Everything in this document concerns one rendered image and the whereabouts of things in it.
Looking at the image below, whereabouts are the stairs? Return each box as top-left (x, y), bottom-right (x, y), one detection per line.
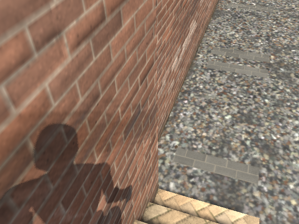
top-left (134, 189), bottom-right (260, 224)

